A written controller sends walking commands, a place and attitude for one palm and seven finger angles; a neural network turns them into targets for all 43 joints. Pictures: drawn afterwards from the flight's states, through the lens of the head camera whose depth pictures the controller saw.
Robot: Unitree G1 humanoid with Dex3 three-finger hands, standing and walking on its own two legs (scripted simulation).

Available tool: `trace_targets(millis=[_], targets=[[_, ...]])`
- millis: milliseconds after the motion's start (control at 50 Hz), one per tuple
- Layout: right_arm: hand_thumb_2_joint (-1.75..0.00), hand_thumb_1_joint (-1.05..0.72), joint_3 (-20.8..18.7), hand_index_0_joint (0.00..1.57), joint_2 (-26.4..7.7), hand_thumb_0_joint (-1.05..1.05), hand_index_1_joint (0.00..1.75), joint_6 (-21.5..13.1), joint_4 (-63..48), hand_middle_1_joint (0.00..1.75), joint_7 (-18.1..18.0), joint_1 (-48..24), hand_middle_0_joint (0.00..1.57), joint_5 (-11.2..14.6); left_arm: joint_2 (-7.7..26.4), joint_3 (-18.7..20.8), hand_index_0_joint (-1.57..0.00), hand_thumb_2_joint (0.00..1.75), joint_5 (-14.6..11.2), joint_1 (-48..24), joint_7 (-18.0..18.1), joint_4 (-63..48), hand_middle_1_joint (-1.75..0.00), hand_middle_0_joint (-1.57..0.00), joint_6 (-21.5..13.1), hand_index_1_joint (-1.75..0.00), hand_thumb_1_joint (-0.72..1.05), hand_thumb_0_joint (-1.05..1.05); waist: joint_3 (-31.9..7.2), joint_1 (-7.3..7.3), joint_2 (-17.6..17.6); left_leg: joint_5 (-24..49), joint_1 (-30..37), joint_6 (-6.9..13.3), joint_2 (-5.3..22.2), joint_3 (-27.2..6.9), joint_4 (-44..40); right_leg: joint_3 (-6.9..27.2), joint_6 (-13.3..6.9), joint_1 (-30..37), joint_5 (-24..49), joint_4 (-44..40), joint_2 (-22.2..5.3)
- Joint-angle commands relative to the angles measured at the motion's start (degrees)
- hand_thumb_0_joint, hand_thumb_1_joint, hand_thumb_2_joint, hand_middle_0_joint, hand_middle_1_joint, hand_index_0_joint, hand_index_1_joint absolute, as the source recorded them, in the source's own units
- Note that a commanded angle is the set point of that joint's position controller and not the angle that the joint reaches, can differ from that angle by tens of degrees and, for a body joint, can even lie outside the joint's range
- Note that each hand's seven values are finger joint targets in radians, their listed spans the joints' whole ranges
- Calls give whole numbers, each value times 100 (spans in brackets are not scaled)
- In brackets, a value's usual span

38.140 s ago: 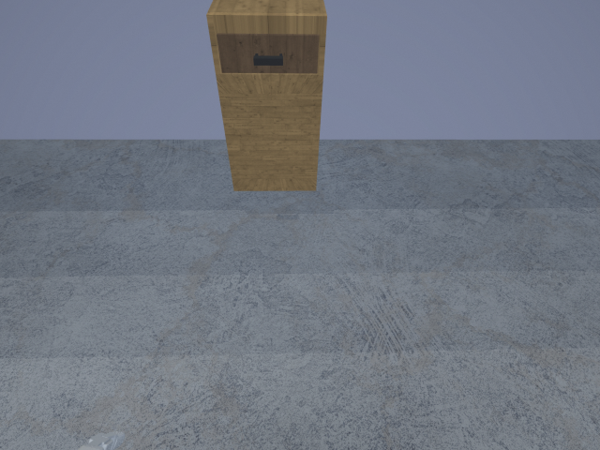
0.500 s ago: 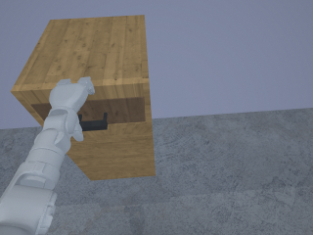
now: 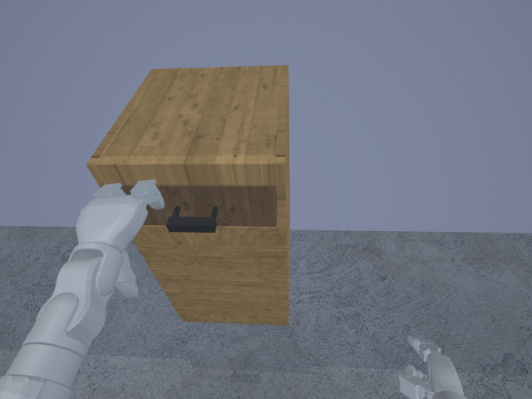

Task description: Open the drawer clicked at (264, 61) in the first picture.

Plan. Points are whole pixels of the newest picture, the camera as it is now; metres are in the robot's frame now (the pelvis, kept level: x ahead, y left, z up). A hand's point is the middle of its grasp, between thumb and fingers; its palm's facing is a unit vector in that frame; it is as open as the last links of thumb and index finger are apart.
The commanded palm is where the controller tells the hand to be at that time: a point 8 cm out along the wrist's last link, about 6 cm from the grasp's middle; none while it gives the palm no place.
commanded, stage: draw the hand back to the body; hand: left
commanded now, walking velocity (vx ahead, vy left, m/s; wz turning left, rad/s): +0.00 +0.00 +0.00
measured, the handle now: (194, 217) +0.50 +0.24 -0.08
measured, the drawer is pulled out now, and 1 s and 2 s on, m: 0.00 0.00 0.00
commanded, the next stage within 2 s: step back with the hand held close in 1.02 s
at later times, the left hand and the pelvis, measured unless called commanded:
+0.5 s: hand (108, 267) +0.23 +0.21 +0.16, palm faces +0.32 -0.88 -0.34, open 11.5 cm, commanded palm +0.18 +0.26 +0.17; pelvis +0.01 -0.01 +0.01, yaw +0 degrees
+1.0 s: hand (62, 320) +0.16 +0.23 +0.16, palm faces +0.41 -0.83 -0.38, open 7.6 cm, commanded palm +0.11 +0.27 +0.18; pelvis -0.01 -0.02 +0.01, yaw +1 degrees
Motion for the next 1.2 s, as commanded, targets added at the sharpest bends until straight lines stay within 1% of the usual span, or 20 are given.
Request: trace_targets(millis=[0,20,40,60,80,100,140,200,260,340,420,480,580,700,800,920,1100,1120,1140,1180], targets=[[-90,-90,-114,20,-544,0,30,-294,-847,30,6,-700,20,-25,1190,758,-30,30,-23,-1251,198,-1691,-120,-30,-21,-120,-50,0,-1129,70,-120,2087,995,128,-124,128,-282,-42,29,348,2086,-451,34],[-90,-90,26,20,-172,0,30,-496,-1241,30,-15,-257,20,126,-562,802,-30,32,-4245,-1673,190,-1759,-118,-30,-290,-118,-47,0,-286,-573,-587,1599,1666,245,75,209,-431,-183,48,324,2017,-991,38],[-90,-90,111,20,-315,0,30,-653,-1126,30,-65,-424,20,68,-155,1025,-29,33,-4668,-1378,216,-1775,-115,-29,-446,-115,-43,0,-369,-436,-992,1268,1773,248,85,132,-582,-123,77,567,1740,-1072,78],[-90,-90,120,20,-327,0,30,-773,-1129,30,-94,-547,20,61,-15,1164,-29,34,-4700,-1170,227,-1953,-113,-29,-533,-113,-40,0,-195,-351,-834,1193,1727,260,61,199,-590,-74,92,508,1692,-1120,57],[-90,-90,118,20,-434,0,30,-783,-1089,30,-186,-474,20,-15,432,1887,-29,36,-5155,-789,262,-2161,-111,-29,-637,-111,-36,0,-513,-201,-905,1554,1782,228,59,177,-665,-90,101,866,2058,-1116,25],[-90,-90,174,20,-407,0,30,-837,-1080,30,-216,-497,20,-62,422,1943,-29,37,-5323,-769,251,-2479,-109,-29,-717,-109,-32,0,-781,-145,-592,1771,1861,188,28,205,-741,-90,124,1148,2312,-1071,-39],[-90,-90,197,20,-400,0,30,-951,-963,30,-237,-398,20,-132,557,2293,-28,40,-5503,-602,305,-2746,-104,-28,-824,-104,-26,0,-774,-124,-80,1863,1896,96,38,197,-837,-77,102,1286,2368,-1159,-87],[-90,-90,226,20,-322,0,30,-1106,-933,30,-219,-388,20,-176,241,2241,-27,45,-5650,56,311,-3201,-98,-27,-939,-98,-15,0,-488,-105,452,2051,1920,9,83,191,-1009,-100,62,1300,2455,-1291,-110],[-90,-90,225,20,-328,0,30,-1209,-911,30,-156,-379,20,-188,2,2123,-27,50,-5743,783,245,-3280,-91,-27,-972,-91,-5,0,-14,-119,206,2009,1743,-20,137,150,-1153,-143,78,1234,2362,-1425,-92],[-90,-90,132,20,-392,0,30,-1318,-902,30,-88,-341,20,-205,-81,2128,-26,55,-5790,1631,183,-3597,-82,-26,-1026,-82,9,0,-114,-88,-210,2231,1794,12,154,166,-1162,-117,118,1395,2618,-1462,-103],[-90,-90,54,20,-414,0,30,-1396,-879,30,-64,-348,20,-225,6,2286,-25,62,-5781,2150,187,-4187,-73,-25,-1124,-73,23,0,-314,-58,-134,2327,1897,25,129,195,-1139,-97,140,1441,2715,-1462,-129],[-90,-90,6,20,-410,0,30,-1439,-833,30,-75,-357,20,-235,151,2523,-24,66,-5800,2624,206,-4359,-66,-24,-1194,-66,34,0,-193,-25,-371,2156,1803,43,113,206,-1128,-65,170,1398,2611,-1534,-151],[-90,-90,-51,20,-352,0,30,-1521,-785,30,-85,-365,20,-231,174,2686,-23,74,-5791,3284,235,-4796,-55,-23,-1307,-55,51,0,-122,-4,-64,2073,1799,24,96,239,-1066,-32,177,1305,2504,-1588,-182],[-90,-90,-103,20,-301,0,30,-1567,-790,30,-113,-429,20,-210,51,2695,-21,82,-5794,3842,233,-4916,-41,-21,-1331,-41,73,0,315,5,-104,1668,1725,28,129,199,-1100,-10,183,964,1876,-1754,-155],[-90,-90,-91,20,-311,0,30,-1614,-726,30,-149,-403,20,-240,-19,2583,-20,90,-5762,3479,279,-4741,-30,-20,-1358,-30,90,0,588,-60,-268,1299,1687,48,114,130,-1153,31,185,771,1327,-1900,-159],[-90,-90,-64,20,-276,0,30,-1681,-719,30,-148,-426,20,-263,-11,2596,-20,90,-5737,3403,329,-4834,-30,-20,-1374,-30,90,0,330,2,-95,1374,1766,27,123,84,-1172,32,154,961,1388,-1812,-196],[-90,-90,-35,20,-255,0,30,-1727,-698,30,-92,-468,20,-258,-61,2585,-20,90,-5725,3479,369,-4775,-30,-20,-1325,-30,90,0,486,30,-107,1381,1618,-21,157,15,-1223,15,127,989,1311,-1767,-175],[-90,-90,-60,20,-459,0,30,-1584,-955,30,-59,-319,20,-203,527,3273,-20,90,-5643,3123,406,-5171,-30,-20,-1537,-30,90,0,873,-206,-137,1032,1333,76,180,-175,-972,660,97,184,1364,-2112,-382],[-90,-90,-67,20,-379,0,30,-1521,-911,30,-58,-342,20,-241,543,3318,-20,90,-5627,3165,389,-5126,-30,-20,-1639,-30,90,0,905,-202,-193,839,1296,66,141,-223,-875,745,68,70,1251,-2243,-481],[-90,-90,-114,20,-429,0,30,-1395,-909,30,-5,-317,20,-249,28,2853,-20,90,-5549,3720,371,-4772,-30,-20,-1587,-30,90,0,768,-297,-434,846,1248,61,158,-272,-721,742,39,4,1095,-2200,-570]])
